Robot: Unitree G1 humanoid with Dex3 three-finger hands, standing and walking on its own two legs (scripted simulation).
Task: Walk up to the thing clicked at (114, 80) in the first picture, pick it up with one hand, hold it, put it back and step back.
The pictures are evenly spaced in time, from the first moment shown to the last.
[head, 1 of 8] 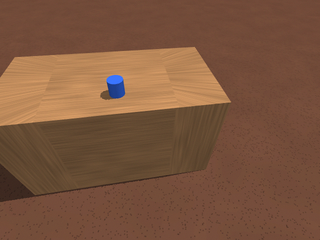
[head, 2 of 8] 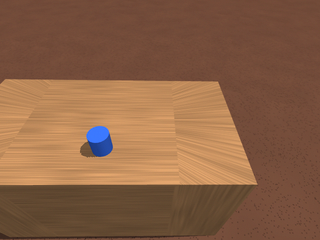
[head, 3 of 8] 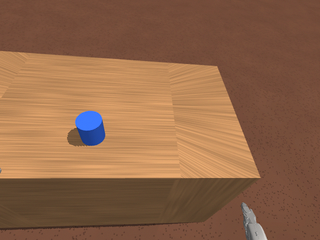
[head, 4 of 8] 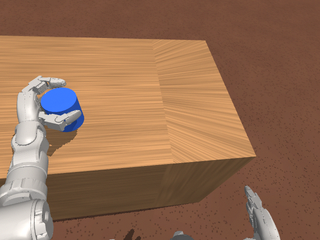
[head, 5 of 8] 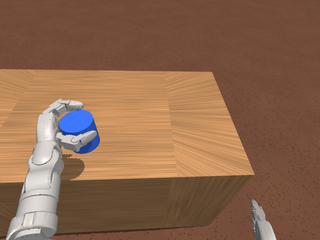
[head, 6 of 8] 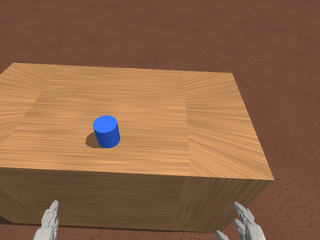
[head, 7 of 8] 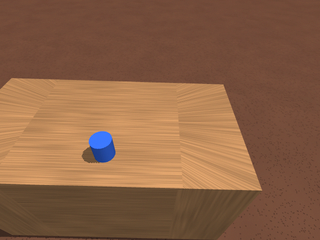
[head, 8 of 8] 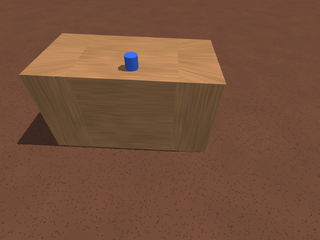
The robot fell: no
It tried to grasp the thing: yes
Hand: left
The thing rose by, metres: 0.23
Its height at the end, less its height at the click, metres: +0.00
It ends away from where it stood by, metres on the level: 0.02
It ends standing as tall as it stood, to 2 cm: yes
